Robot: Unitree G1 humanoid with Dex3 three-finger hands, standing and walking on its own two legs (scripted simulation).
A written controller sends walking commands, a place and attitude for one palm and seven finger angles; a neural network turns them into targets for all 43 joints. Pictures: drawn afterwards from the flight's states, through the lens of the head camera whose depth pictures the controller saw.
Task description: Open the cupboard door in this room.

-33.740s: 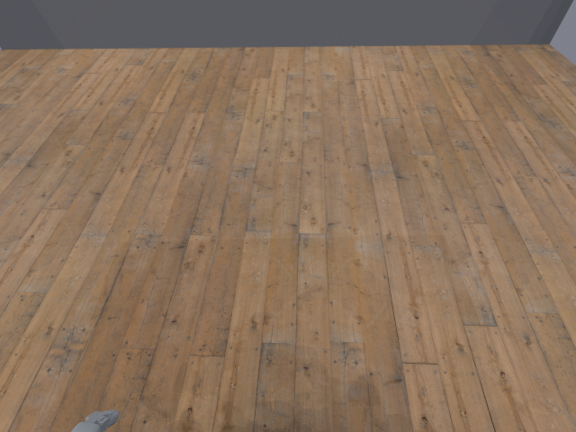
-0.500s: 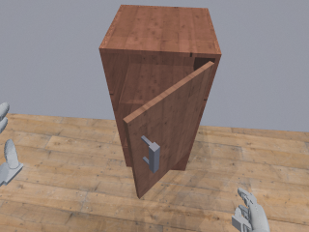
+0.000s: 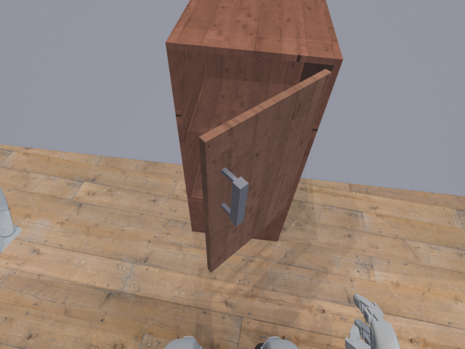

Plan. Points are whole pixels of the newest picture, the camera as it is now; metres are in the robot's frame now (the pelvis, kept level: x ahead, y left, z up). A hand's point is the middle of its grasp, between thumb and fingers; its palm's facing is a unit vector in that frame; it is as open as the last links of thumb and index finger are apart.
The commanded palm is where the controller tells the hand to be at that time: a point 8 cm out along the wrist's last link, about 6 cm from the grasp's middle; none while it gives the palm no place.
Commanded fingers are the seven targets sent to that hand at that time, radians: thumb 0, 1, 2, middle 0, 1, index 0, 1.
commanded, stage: step back with the hand held close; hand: left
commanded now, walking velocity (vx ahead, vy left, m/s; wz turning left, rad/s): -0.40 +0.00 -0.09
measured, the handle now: (231, 197) +0.42 +0.01 -0.03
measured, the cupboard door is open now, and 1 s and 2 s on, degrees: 48 48 48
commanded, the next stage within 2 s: stop stepping back and stand still in 0.44 s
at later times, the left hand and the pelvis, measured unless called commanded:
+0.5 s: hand out of the picture +0.09 +0.27 +0.19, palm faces +0.52 -0.71 -0.47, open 7.4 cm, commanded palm +0.04 +0.29 +0.20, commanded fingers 0.00 0.90 0.90 -0.20 -0.30 -0.20 -0.30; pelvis -0.10 -0.01 -0.01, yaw -1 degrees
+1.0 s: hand out of the picture +0.02 +0.26 +0.20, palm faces +0.32 -0.79 -0.52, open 7.4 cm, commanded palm -0.04 +0.29 +0.20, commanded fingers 0.00 0.90 0.90 -0.20 -0.30 -0.20 -0.30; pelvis -0.21 +0.01 +0.03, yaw -6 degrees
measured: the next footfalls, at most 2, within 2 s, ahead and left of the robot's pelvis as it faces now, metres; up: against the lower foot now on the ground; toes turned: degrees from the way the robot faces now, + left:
right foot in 0.46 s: -0.10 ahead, -0.15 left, +0.00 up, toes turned +3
left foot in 0.64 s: -0.05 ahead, +0.09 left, +0.00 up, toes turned +1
